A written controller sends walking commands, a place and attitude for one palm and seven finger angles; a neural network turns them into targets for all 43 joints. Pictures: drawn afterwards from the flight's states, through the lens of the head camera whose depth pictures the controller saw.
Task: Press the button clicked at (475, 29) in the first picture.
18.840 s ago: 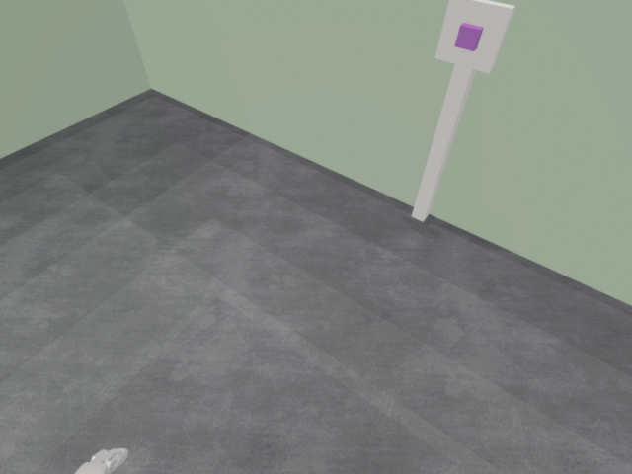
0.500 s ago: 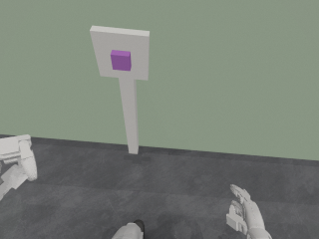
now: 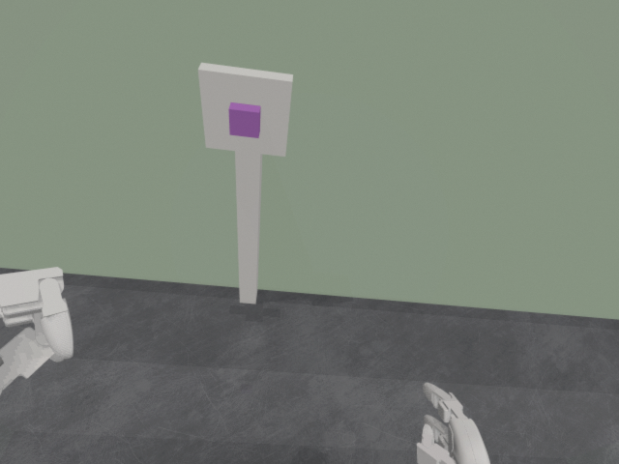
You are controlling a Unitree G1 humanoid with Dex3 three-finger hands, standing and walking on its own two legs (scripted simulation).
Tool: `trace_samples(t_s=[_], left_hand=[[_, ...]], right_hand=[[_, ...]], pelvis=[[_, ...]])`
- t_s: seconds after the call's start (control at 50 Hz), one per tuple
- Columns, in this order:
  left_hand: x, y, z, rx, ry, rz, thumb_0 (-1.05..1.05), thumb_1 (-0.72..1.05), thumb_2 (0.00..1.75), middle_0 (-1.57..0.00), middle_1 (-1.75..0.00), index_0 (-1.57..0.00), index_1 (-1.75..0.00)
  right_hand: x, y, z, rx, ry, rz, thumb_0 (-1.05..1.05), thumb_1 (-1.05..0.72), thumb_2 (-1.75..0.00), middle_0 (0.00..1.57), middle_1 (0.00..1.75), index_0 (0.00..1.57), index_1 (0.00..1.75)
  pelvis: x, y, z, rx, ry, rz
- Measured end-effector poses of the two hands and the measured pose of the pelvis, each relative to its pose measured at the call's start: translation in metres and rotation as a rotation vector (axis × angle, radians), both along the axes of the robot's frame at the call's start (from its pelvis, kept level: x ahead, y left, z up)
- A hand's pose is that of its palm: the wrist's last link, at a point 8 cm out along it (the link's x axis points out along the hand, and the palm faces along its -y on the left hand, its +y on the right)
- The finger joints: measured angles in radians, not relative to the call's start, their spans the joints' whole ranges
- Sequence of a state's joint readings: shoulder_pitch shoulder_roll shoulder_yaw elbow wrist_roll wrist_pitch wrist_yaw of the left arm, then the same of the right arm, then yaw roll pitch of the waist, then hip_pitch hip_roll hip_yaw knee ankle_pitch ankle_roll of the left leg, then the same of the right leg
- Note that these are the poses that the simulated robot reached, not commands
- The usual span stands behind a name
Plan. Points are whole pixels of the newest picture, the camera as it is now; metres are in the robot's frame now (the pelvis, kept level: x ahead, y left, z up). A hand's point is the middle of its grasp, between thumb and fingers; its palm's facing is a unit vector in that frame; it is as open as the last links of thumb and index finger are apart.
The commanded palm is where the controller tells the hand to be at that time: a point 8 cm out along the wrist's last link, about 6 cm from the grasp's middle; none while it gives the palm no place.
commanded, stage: stop stepping back and stand still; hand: left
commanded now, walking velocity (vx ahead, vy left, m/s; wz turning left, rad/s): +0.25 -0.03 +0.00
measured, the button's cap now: (245, 119) +0.74 +0.17 +0.03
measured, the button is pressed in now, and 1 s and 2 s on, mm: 0 0 0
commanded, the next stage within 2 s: let the arm hang, fingers relaxed in 0.98 s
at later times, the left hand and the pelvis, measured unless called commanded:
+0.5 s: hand (33, 393) +0.14 +0.23 +0.17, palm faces +0.39 -0.80 -0.46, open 3.1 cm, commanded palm +0.07 +0.27 +0.17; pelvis -0.05 -0.01 -0.01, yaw +2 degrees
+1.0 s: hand (28, 382) +0.15 +0.24 +0.17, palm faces +0.37 -0.81 -0.46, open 3.1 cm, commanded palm +0.09 +0.28 +0.17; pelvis -0.03 +0.00 +0.00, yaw +2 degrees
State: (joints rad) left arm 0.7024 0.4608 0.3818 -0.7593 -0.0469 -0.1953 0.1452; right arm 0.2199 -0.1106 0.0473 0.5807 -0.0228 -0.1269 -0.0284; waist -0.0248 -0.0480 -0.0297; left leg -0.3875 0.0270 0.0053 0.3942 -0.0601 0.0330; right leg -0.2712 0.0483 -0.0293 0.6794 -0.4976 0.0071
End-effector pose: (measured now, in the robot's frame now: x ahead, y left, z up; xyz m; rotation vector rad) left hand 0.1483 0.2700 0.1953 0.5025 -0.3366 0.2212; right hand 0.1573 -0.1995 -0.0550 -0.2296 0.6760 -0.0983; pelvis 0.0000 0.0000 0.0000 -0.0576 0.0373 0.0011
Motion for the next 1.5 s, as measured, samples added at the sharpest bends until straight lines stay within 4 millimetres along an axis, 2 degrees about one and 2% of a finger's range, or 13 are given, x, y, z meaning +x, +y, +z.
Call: trace_samples(t_s=[0.14,0.3,0.38,0.58,0.8,0.98,1.08,1.12,1.2,1.26,1.32,1.38,1.5], left_hand=[[-0.043,0.001,-0.001,0.019,0.031,0.113,0.02,0.89,0.9,-1.31,-1.5,-1.3,-1.49],[-0.059,0.016,-0.03,-0.115,-0.003,0.218,0.02,0.89,0.9,-1.31,-1.5,-1.3,-1.49],[-0.05,0.017,-0.034,-0.108,-0.009,0.195,0.02,0.89,0.9,-1.31,-1.5,-1.3,-1.49],[-0.054,-0.014,-0.001,0.08,0.001,0.103,0.02,0.89,0.9,-1.3,-1.5,-1.3,-1.49],[-0.052,0.017,-0.04,-0.064,0.107,0.248,0.02,0.89,0.9,-1.31,-1.5,-1.3,-1.49],[-0.036,0.008,-0.013,0.007,0.037,0.121,0.02,0.89,0.9,-1.3,-1.5,-1.3,-1.49],[-0.041,0.017,-0.017,0.011,0.09,0.139,0.02,0.89,0.9,-1.3,-1.5,-1.3,-1.49],[-0.037,0.027,-0.047,0.014,0.204,0.144,0.01,0.89,0.9,-1.3,-1.5,-1.3,-1.49],[-0.042,0.044,-0.168,-0.131,0.703,0.239,0.01,0.9,0.9,-1.26,-1.47,-1.26,-1.46],[-0.077,0.03,-0.248,-0.242,1.042,0.271,0.01,0.91,0.9,-1.2,-1.41,-1.2,-1.4],[-0.123,0.002,-0.304,-0.352,1.286,0.265,0.01,0.91,0.9,-1.11,-1.32,-1.11,-1.31],[-0.17,-0.024,-0.338,-0.431,1.469,0.277,0.02,0.91,0.9,-1.01,-1.23,-1.02,-1.21],[-0.238,-0.016,-0.346,-0.498,1.617,0.408,0.02,0.9,0.9,-0.81,-1.01,-0.8,-1.01]], right_hand=[[-0.045,-0.027,-0.023,-0.002,0.06,-0.023,0.01,-0.9,-0.9,0.2,0.3,0.21,0.3],[-0.082,-0.065,-0.03,-0.118,0.12,-0.098,0.02,-0.9,-0.9,0.2,0.3,0.2,0.3],[-0.08,-0.063,-0.028,-0.13,0.087,-0.106,0.02,-0.9,-0.9,0.2,0.3,0.2,0.3],[-0.065,-0.033,-0.039,0.05,0.027,-0.04,0.01,-0.9,-0.9,0.2,0.3,0.2,0.3],[-0.044,-0.036,-0.035,-0.04,0.103,-0.017,0.02,-0.9,-0.9,0.2,0.3,0.2,0.3],[-0.013,-0.022,-0.009,-0.014,-0.029,-0.002,0.01,-0.9,-0.9,0.2,0.3,0.2,0.3],[-0.014,-0.016,-0.008,0.008,-0.036,-0.018,0.01,-0.9,-0.9,0.2,0.3,0.2,0.3],[-0.017,-0.017,-0.019,0.021,-0.012,0.027,0.01,-0.9,-0.9,0.2,0.3,0.2,0.3],[-0.035,-0.026,-0.052,0.02,0.125,0.05,0.01,-0.9,-0.9,0.2,0.3,0.2,0.3],[-0.064,-0.032,-0.065,0.006,0.226,0.026,0.01,-0.9,-0.9,0.2,0.3,0.2,0.3],[-0.102,-0.037,-0.07,-0.022,0.35,-0.001,0.01,-0.91,-0.9,0.2,0.3,0.2,0.3],[-0.145,-0.04,-0.072,-0.046,0.488,-0.03,0.01,-0.91,-0.9,0.2,0.3,0.2,0.3],[-0.21,-0.037,-0.078,-0.045,0.7,-0.072,0.01,-0.91,-0.9,0.2,0.3,0.2,0.3]], pelvis=[[-0.035,-0.01,-0.005,0.041,-0.007,-0.005],[-0.036,-0.004,-0.009,0.042,-0.017,0.041],[-0.043,0.0,-0.015,0.068,-0.037,0.033],[-0.046,-0.016,-0.014,0.049,-0.05,0.036],[-0.035,-0.005,-0.008,0.05,-0.047,0.044],[-0.034,0.0,-0.004,0.046,-0.038,0.031],[-0.036,0.004,-0.003,0.041,-0.032,0.024],[-0.041,0.008,-0.005,0.04,-0.02,0.034],[-0.052,0.016,-0.012,0.045,-0.016,0.039],[-0.059,0.017,-0.013,0.053,-0.027,0.039],[-0.064,0.013,-0.013,0.058,-0.038,0.044],[-0.067,0.01,-0.01,0.054,-0.046,0.05],[-0.072,0.008,-0.005,0.041,-0.052,0.067]])
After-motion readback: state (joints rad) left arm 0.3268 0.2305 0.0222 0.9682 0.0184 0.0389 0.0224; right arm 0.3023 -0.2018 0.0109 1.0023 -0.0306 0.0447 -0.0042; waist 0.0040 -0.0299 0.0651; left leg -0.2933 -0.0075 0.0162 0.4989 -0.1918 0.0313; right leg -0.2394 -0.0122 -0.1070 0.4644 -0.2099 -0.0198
